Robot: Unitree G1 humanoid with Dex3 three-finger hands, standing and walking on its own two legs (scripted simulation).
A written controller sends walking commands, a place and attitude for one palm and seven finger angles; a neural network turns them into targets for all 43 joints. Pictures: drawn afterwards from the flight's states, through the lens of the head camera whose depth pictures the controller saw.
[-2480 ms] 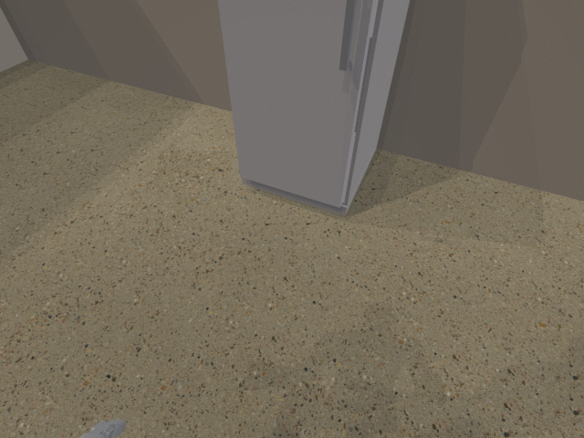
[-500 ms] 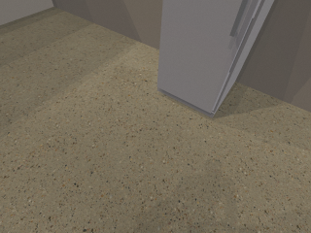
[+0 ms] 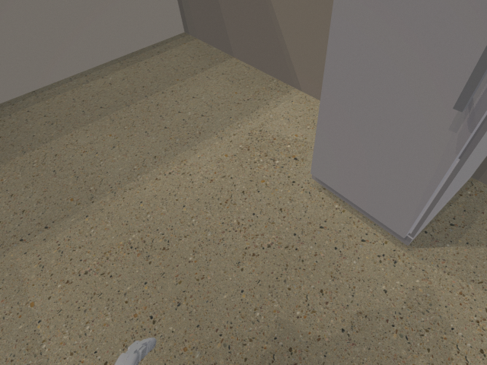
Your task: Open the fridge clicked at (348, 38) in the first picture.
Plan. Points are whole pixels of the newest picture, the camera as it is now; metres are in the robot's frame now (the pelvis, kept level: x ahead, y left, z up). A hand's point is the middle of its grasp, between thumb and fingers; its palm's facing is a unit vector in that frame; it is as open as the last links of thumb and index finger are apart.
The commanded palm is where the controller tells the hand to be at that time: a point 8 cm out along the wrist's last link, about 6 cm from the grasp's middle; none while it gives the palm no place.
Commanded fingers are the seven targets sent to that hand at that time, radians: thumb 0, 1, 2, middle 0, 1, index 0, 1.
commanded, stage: walk to a spot facing it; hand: right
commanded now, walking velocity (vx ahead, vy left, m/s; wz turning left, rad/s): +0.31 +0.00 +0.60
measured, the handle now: out of the picture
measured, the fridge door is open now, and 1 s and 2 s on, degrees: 0 0 0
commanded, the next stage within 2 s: none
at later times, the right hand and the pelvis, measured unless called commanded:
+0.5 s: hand (300, 262) +0.37 -0.10 -0.18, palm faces -0.35 +0.93 -0.12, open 7.4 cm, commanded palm none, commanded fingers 0.00 -0.90 -0.90 0.20 0.30 0.20 0.30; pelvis +0.20 +0.02 -0.02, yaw +17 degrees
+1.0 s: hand (319, 217) +0.50 -0.17 -0.18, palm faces -0.42 +0.88 -0.22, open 7.4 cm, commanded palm none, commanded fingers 0.00 -0.90 -0.90 0.20 0.30 0.20 0.30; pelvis +0.37 +0.00 +0.00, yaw +35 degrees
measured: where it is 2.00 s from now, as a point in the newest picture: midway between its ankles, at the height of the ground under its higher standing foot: (259, 322)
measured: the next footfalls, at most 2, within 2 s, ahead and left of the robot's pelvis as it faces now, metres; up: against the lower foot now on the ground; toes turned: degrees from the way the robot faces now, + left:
left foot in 0.50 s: +0.30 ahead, +0.12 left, +0.00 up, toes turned +25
right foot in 0.94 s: +0.51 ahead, -0.04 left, +0.00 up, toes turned +26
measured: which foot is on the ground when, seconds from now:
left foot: up 0.00-0.48, down 0.50-0.94, up 0.96-1.00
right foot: down 0.00-0.50, up 0.52-0.92, down 0.94-1.00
